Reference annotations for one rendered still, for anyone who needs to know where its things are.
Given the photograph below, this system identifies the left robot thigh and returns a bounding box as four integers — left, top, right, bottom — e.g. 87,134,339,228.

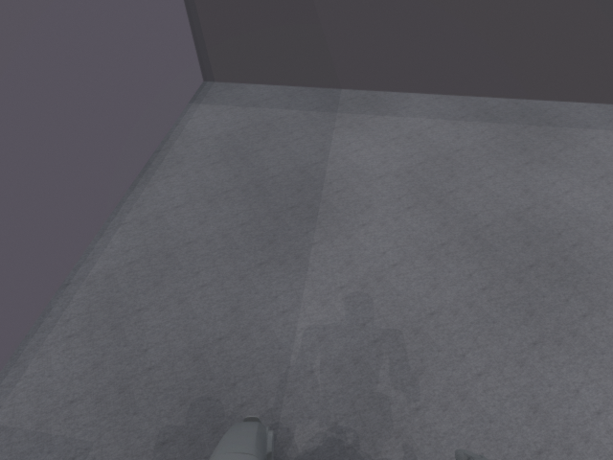
209,422,274,460

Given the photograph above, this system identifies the robot left shin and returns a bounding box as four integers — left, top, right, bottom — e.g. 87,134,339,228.
243,416,262,424

